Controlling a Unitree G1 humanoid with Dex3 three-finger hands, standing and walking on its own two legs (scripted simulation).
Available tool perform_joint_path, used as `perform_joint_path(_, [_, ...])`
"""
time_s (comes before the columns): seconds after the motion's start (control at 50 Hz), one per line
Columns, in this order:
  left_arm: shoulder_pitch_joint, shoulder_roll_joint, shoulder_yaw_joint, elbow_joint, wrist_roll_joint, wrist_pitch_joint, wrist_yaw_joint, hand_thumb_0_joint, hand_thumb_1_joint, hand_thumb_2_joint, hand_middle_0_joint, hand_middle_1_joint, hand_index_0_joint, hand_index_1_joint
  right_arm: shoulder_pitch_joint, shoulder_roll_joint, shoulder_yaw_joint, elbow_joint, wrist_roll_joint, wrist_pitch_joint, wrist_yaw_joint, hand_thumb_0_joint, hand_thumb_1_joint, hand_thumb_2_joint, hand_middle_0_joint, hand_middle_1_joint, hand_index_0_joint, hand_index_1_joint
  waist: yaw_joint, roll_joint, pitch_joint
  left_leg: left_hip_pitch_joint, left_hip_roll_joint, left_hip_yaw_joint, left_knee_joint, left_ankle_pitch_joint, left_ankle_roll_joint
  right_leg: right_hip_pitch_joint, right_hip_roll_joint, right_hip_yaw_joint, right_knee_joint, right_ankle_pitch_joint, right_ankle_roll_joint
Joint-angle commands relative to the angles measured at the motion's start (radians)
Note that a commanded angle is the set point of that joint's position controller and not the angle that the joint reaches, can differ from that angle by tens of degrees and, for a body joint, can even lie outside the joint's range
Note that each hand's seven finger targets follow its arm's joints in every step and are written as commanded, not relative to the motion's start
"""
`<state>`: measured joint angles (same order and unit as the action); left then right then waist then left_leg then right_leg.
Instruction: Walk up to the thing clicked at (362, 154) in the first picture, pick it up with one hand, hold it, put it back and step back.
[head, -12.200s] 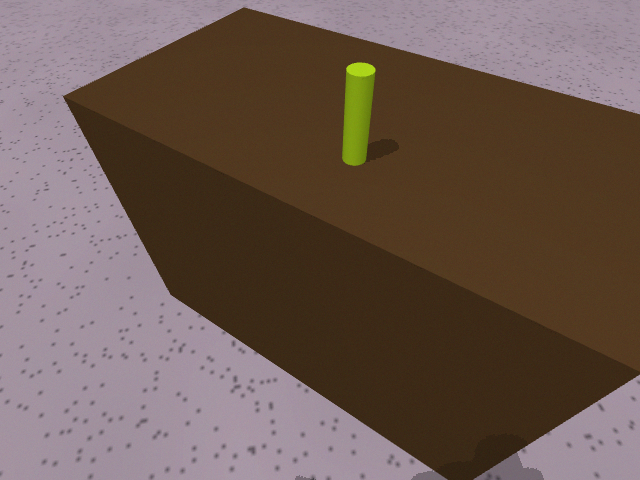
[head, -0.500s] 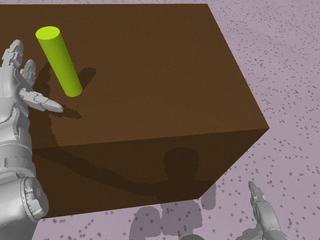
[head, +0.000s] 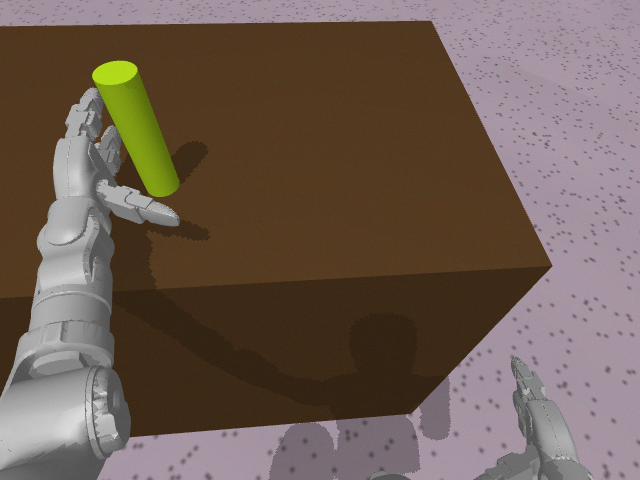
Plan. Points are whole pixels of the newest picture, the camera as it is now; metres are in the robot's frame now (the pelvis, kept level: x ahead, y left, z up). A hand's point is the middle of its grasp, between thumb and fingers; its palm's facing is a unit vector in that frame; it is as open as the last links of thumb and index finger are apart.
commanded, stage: rest palm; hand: left
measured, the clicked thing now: (142, 136) +0.51 +0.18 +0.15
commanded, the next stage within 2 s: close in 0.08 s
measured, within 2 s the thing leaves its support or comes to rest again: leaves its support in 1.50 s
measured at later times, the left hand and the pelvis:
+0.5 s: hand (149, 161) +0.48 +0.17 +0.13, palm faces +0.11 -0.99 +0.01, open 15.8 cm; pelvis -0.02 +0.00 -0.01, yaw +0 degrees
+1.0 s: hand (155, 146) +0.50 +0.17 +0.13, palm faces +0.09 -1.00 +0.01, open 7.2 cm; pelvis +0.00 +0.00 +0.00, yaw -1 degrees
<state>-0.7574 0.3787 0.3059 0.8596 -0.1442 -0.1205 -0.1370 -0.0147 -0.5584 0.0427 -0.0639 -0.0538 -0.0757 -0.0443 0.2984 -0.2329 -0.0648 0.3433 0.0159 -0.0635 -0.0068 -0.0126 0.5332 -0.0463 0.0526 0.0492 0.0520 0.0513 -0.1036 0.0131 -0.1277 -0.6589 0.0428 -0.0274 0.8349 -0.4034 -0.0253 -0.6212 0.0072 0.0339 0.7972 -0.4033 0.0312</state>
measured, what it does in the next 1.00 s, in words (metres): stands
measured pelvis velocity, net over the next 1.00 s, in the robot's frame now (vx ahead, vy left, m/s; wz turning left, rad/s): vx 0.00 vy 0.00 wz -0.02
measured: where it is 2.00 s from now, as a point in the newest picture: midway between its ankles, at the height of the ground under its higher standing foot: outside the picture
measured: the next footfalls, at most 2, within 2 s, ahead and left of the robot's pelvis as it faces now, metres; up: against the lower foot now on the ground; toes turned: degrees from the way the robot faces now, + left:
none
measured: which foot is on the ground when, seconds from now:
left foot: down 0.00-1.00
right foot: down 0.00-1.00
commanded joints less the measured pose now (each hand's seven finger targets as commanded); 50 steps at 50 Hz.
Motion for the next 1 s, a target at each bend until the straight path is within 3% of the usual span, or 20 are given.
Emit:
perform_joint_path(0.0, [-0.433,0.201,0.030,-0.179,0.000,-0.056,0.026,0.000,-0.611,0.032,-0.112,-0.038,-0.107,-0.049,-0.022,-0.147,-0.083,-0.175,-0.003,-0.046,-0.007,0.000,0.532,-0.055,0.050,0.051,0.049,0.051,-0.008,0.061,-0.374,0.309,-0.012,0.015,-0.061,0.423,0.036,0.076,0.015,-0.058,-0.069,0.386,-0.028])
perform_joint_path(0.08, [-0.479,0.197,0.036,-0.246,0.006,-0.077,0.048,0.000,-0.611,0.012,-0.123,-0.032,-0.118,-0.042,-0.020,-0.140,-0.090,-0.209,-0.010,-0.038,-0.006,0.000,0.524,-0.056,0.050,0.051,0.049,0.051,-0.009,0.052,-0.430,0.302,-0.016,0.022,-0.048,0.416,0.040,0.109,0.013,-0.051,-0.058,0.409,-0.025])
perform_joint_path(0.16, [-0.466,0.169,0.023,-0.199,0.014,-0.090,0.069,0.000,-0.611,0.002,-0.128,-0.033,-0.125,-0.041,-0.045,-0.136,-0.093,-0.219,-0.013,-0.030,-0.008,0.000,0.519,-0.056,0.050,0.051,0.050,0.051,-0.009,0.008,-0.375,0.232,-0.020,0.024,-0.058,0.330,0.042,0.098,0.015,-0.047,-0.063,0.346,-0.023])
perform_joint_path(0.22, [-0.520,0.236,0.053,-0.251,0.021,-0.111,0.075,0.000,-0.611,0.078,-0.350,-0.222,-0.359,-0.215,-0.029,-0.136,-0.090,-0.249,-0.014,-0.028,-0.012,0.000,0.522,-0.047,0.050,0.050,0.049,0.050,-0.007,0.032,-0.437,0.249,-0.022,0.027,-0.052,0.337,0.040,0.124,0.012,-0.042,-0.054,0.362,-0.023])
perform_joint_path(0.32, [-0.594,0.275,0.067,-0.204,0.031,-0.112,0.092,0.000,-0.582,0.145,-0.468,-0.326,-0.481,-0.315,-0.026,-0.151,-0.109,-0.214,-0.016,-0.022,-0.023,0.000,0.523,-0.045,0.050,0.049,0.049,0.049,-0.034,0.045,-0.394,0.213,-0.029,0.035,-0.058,0.242,0.042,0.089,0.007,-0.025,-0.072,0.295,-0.020])
perform_joint_path(0.36, [-0.592,0.210,0.027,-0.139,0.033,-0.103,0.082,0.000,-0.570,0.145,-0.484,-0.337,-0.500,-0.323,-0.026,-0.112,-0.071,-0.209,-0.016,-0.029,-0.021,0.000,0.527,-0.043,0.050,0.049,0.049,0.049,-0.052,0.029,-0.356,0.202,-0.029,0.038,-0.060,0.205,0.043,0.066,0.006,-0.020,-0.081,0.265,-0.019])
perform_joint_path(0.42, [-0.584,0.287,0.064,-0.092,0.038,-0.102,0.078,0.000,-0.542,0.157,-0.511,-0.349,-0.524,-0.337,-0.028,-0.167,-0.107,-0.216,-0.019,-0.031,-0.025,0.000,0.524,-0.044,0.049,0.049,0.049,0.049,-0.043,0.055,-0.392,0.221,-0.025,0.032,-0.054,0.241,0.041,0.059,0.011,-0.030,-0.070,0.282,-0.026])
perform_joint_path(0.46, [-0.611,0.254,0.043,-0.053,0.039,-0.103,0.062,0.000,-0.509,0.212,-0.557,-0.401,-0.568,-0.391,-0.025,-0.116,-0.061,-0.204,-0.022,-0.029,-0.014,0.000,0.522,-0.045,0.049,0.049,0.049,0.049,-0.042,0.067,-0.387,0.216,-0.022,0.027,-0.046,0.280,0.040,0.052,0.014,-0.037,-0.060,0.308,-0.029])
perform_joint_path(0.5, [-0.678,0.297,0.063,-0.107,0.033,-0.112,0.060,0.000,-0.457,0.268,-0.613,-0.456,-0.621,-0.449,-0.035,-0.144,-0.086,-0.226,-0.020,-0.031,-0.019,0.000,0.520,-0.046,0.049,0.050,0.049,0.050,-0.052,0.073,-0.438,0.229,-0.022,0.027,-0.040,0.299,0.041,0.075,0.014,-0.036,-0.052,0.336,-0.027])
perform_joint_path(0.52, [-0.605,0.285,0.065,0.011,0.039,-0.099,0.058,0.000,-0.435,0.307,-0.639,-0.486,-0.646,-0.481,-0.038,-0.166,-0.098,-0.226,-0.022,-0.030,-0.020,0.000,0.516,-0.048,0.049,0.050,0.049,0.050,-0.058,0.041,-0.422,0.220,-0.018,0.024,-0.038,0.301,0.043,0.065,0.015,-0.036,-0.050,0.335,-0.028])
perform_joint_path(0.56, [-0.683,0.257,0.045,-0.053,0.036,-0.109,0.050,0.000,-0.417,0.353,-0.695,-0.544,-0.702,-0.540,-0.044,-0.118,-0.046,-0.232,-0.022,-0.030,-0.013,0.000,0.519,-0.048,0.049,0.050,0.049,0.050,-0.057,0.074,-0.420,0.234,-0.017,0.022,-0.043,0.296,0.039,0.040,0.020,-0.040,-0.051,0.317,-0.032])
perform_joint_path(0.58, [-0.658,0.257,0.046,-0.002,0.039,-0.104,0.049,0.000,-0.370,0.404,-0.733,-0.586,-0.739,-0.584,-0.046,-0.132,-0.065,-0.218,-0.022,-0.030,-0.015,0.000,0.520,-0.048,0.049,0.050,0.049,0.050,-0.055,0.080,-0.408,0.235,-0.012,0.017,-0.047,0.294,0.036,0.019,0.023,-0.047,-0.050,0.296,-0.037])
perform_joint_path(0.62, [-0.666,0.330,0.078,-0.015,0.043,-0.105,0.060,0.000,-0.328,0.451,-0.798,-0.650,-0.806,-0.646,-0.046,-0.169,-0.087,-0.235,-0.024,-0.029,-0.017,0.000,0.515,-0.049,0.049,0.050,0.049,0.050,-0.051,0.085,-0.438,0.247,-0.012,0.016,-0.040,0.308,0.035,0.029,0.023,-0.046,-0.051,0.307,-0.036])
perform_joint_path(0.68, [-0.708,0.321,0.076,-0.057,0.042,-0.107,0.060,0.000,-0.259,0.539,-0.899,-0.754,-0.908,-0.750,-0.036,-0.167,-0.097,-0.243,-0.024,-0.024,-0.016,0.000,0.512,-0.049,0.049,0.050,0.049,0.050,-0.057,0.074,-0.497,0.264,-0.012,0.017,-0.031,0.370,0.038,0.073,0.022,-0.045,-0.040,0.378,-0.031])
perform_joint_path(0.74, [-0.659,0.244,0.035,0.014,0.046,-0.090,0.059,0.000,-0.203,0.629,-0.984,-0.848,-0.993,-0.845,-0.034,-0.143,-0.072,-0.224,-0.023,-0.023,-0.010,0.000,0.507,-0.051,0.049,0.050,0.048,0.050,-0.059,0.068,-0.440,0.253,-0.008,0.014,-0.038,0.367,0.038,0.033,0.027,-0.049,-0.047,0.362,-0.034])
perform_joint_path(0.8, [-0.688,0.304,0.065,-0.097,0.044,-0.100,0.071,0.000,-0.087,0.718,-1.093,-0.951,-1.102,-0.947,-0.030,-0.144,-0.075,-0.250,-0.018,-0.019,-0.010,0.000,0.511,-0.050,0.049,0.050,0.048,0.050,-0.030,0.086,-0.499,0.265,-0.014,0.023,-0.035,0.383,0.038,0.087,0.023,-0.047,-0.049,0.382,-0.032])
perform_joint_path(0.86, [-0.572,0.245,0.048,-0.041,0.044,-0.081,0.077,0.000,-0.046,0.782,-1.160,-1.026,-1.169,-1.023,0.011,-0.146,-0.080,-0.225,-0.018,-0.010,-0.005,0.000,0.506,-0.051,0.049,0.050,0.048,0.050,-0.034,0.057,-0.445,0.244,-0.012,0.023,-0.035,0.409,0.040,0.091,0.026,-0.048,-0.046,0.415,-0.030])
perform_joint_path(0.9, [-0.547,0.263,0.073,-0.055,0.044,-0.083,0.085,0.000,0.016,0.839,-1.219,-1.092,-1.231,-1.085,-0.004,-0.147,-0.090,-0.222,-0.017,-0.008,-0.003,0.000,0.511,-0.049,0.049,0.050,0.048,0.050,-0.031,0.047,-0.426,0.218,-0.012,0.024,-0.034,0.416,0.041,0.096,0.025,-0.047,-0.043,0.424,-0.029])
perform_joint_path(0.94, [-0.571,0.257,0.061,-0.155,0.041,-0.095,0.082,0.000,0.083,0.883,-1.279,-1.142,-1.290,-1.136,-0.036,-0.112,-0.054,-0.257,-0.013,-0.009,0.004,0.000,0.509,-0.049,0.049,0.049,0.048,0.049,-0.010,0.081,-0.473,0.258,-0.013,0.026,-0.029,0.449,0.038,0.111,0.024,-0.050,-0.034,0.438,-0.030])
perform_joint_path(0.98, [-0.503,0.241,0.062,-0.137,0.040,-0.090,0.074,0.000,0.143,0.946,-1.322,-1.203,-1.335,-1.195,0.015,-0.128,-0.078,-0.251,-0.012,-0.002,0.004,0.000,0.510,-0.049,0.049,0.049,0.048,0.049,-0.023,0.041,-0.449,0.238,-0.013,0.029,-0.027,0.459,0.041,0.130,0.023,-0.046,-0.034,0.475,-0.025])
